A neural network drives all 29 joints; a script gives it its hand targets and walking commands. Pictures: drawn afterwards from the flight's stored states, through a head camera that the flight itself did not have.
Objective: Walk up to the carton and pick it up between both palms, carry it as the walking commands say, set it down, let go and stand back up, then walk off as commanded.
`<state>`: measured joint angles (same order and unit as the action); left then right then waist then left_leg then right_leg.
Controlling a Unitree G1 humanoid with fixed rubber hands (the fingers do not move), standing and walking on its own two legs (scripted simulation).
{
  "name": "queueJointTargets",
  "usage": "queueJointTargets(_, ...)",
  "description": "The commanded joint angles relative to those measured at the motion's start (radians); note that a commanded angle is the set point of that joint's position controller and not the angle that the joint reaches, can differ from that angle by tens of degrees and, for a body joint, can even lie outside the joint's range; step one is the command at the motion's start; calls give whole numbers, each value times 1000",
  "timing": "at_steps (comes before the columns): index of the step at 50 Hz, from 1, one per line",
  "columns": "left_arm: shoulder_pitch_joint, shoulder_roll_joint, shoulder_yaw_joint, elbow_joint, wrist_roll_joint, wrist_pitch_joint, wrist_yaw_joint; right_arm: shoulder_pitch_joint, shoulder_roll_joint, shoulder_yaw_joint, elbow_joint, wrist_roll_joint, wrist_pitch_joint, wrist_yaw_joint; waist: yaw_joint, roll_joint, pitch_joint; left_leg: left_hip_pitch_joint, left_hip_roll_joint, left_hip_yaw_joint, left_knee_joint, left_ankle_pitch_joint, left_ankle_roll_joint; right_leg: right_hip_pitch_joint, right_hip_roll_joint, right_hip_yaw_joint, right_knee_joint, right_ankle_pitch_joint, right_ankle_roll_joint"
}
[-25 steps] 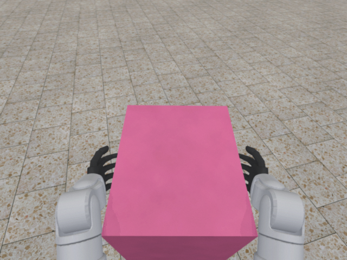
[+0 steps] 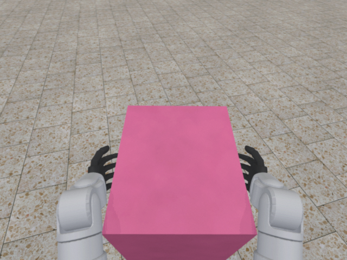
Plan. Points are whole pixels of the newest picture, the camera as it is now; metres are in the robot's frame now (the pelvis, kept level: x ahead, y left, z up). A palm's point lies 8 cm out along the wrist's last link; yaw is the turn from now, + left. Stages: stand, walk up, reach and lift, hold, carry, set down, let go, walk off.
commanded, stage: carry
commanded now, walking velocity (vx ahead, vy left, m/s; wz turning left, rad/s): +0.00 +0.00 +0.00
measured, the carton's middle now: (176, 183) +0.30 +0.00 +0.01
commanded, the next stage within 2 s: hold in 0.72 s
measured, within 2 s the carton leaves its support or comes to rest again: neither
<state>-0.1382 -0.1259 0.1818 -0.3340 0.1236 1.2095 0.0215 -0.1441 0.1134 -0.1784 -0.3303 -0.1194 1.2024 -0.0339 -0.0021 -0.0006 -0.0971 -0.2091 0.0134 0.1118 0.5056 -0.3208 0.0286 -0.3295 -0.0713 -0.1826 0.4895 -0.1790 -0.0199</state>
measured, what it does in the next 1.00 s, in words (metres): stands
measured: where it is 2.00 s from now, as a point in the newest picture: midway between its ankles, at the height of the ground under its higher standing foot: outside the picture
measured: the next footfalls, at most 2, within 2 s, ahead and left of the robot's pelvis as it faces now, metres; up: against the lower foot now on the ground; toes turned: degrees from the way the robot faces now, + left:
none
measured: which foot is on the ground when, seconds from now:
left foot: down 0.00-1.00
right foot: down 0.00-1.00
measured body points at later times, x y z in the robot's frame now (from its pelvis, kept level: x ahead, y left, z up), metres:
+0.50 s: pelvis +0.00 +0.00 +0.00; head -0.02 +0.00 +0.45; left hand +0.27 +0.17 +0.08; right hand +0.27 -0.17 +0.08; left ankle -0.03 +0.09 -0.74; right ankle +0.05 -0.11 -0.74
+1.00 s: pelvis -0.02 +0.00 +0.01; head +0.00 +0.00 +0.46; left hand +0.26 +0.16 +0.02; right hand +0.25 -0.18 +0.02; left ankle -0.03 +0.09 -0.74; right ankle +0.04 -0.12 -0.74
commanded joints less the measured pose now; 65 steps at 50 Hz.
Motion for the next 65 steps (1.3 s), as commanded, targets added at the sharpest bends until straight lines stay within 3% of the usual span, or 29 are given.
queueJointTargets(1, -463, -750, -701, -42, -363, 9, -194, -453, 745, 702, -49, 362, 5, 195, 0, 1, -180, -28, 116, -116, -94, 217, 20, 150, -89, 125, -50, 127, -14)
queueJointTargets(36, -460, -724, -654, 31, -312, -75, -189, -446, 723, 656, 23, 316, -79, 196, 3, 1, -196, -32, 113, -109, -84, 234, 25, 140, -84, 125, -39, 135, -17)
queueJointTargets(37, -263, -452, -303, 382, 32, -238, -130, -242, 372, 305, 374, 11, -225, 151, 38, 109, 281, -78, -87, -143, -222, 107, 6, 234, 125, 202, -179, 70, -64)
queueJointTargets(38, -271, -338, -209, 624, 36, -353, -113, -233, 293, 176, 501, 0, -332, 128, 26, 57, 271, -93, -72, -172, -222, 118, 17, 227, 105, 224, -185, 59, -58)
queueJointTargets(39, -281, -323, -257, 512, 11, -448, -108, -256, 287, 225, 367, 19, -425, 125, -1, 12, 140, -5, -63, -185, -190, 189, 18, 258, 112, 229, -160, 108, -42)
queueJointTargets(40, -290, -388, -356, 377, -57, -500, -115, -266, 351, 313, 252, 64, -475, 133, -26, 7, -7, 64, -53, -204, -163, 322, 9, 316, 120, 227, -117, 256, -29)
queueJointTargets(41, -292, -476, -449, 293, -113, -531, -122, -274, 448, 410, 190, 103, -503, 143, -27, 6, -129, 92, -45, -222, -149, 446, 4, 401, 130, 233, -88, 403, -19)
queueJointTargets(43, -307, -504, -550, 155, -163, -577, -116, -333, 521, 541, 81, 163, -542, 142, 3, 12, -277, 73, -29, -225, -140, 584, 2, 539, 134, 257, -52, 552, -1)
queueJointTargets(44, -308, -470, -555, 173, -159, -587, -110, -332, 469, 525, 79, 158, -543, 128, -31, 35, -273, 50, -33, -236, -153, 542, 7, 549, 137, 259, -57, 546, -5)
queueJointTargets(45, -299, -443, -557, 179, -163, -594, -108, -311, 440, 525, 59, 160, -544, 120, -45, 14, -249, 50, -37, -239, -160, 492, 12, 529, 136, 256, -65, 514, -3)
queueJointTargets(47, -264, -409, -544, 184, -170, -599, -101, -258, 411, 542, 48, 166, -540, 115, -40, -10, -199, 61, -39, -234, -161, 426, 17, 488, 130, 257, -86, 460, 4)
queueJointTargets(48, -257, -401, -524, 223, -151, -594, -93, -248, 383, 524, 76, 152, -534, 115, -38, 24, -139, 53, -39, -241, -177, 373, 14, 458, 130, 258, -104, 386, -6)
queueJointTargets(50, -300, -422, -547, 239, -161, -592, -102, -229, 383, 507, 86, 140, -529, 119, -69, 1, -94, 50, -36, -237, -176, 298, 15, 403, 134, 248, -113, 293, -6)
queueJointTargets(58, -390, -453, -491, 337, -128, -558, -125, -310, 444, 470, 184, 113, -490, 127, -42, 16, -26, -24, -46, -212, -185, 126, 20, 391, 137, 227, -124, 109, -15)
queueJointTargets(65, -526, -553, -472, 411, -115, -553, -167, -442, 566, 466, 280, 102, -481, 149, -31, 13, -34, -32, -59, -204, -178, 61, 22, 388, 136, 236, -135, 29, -18)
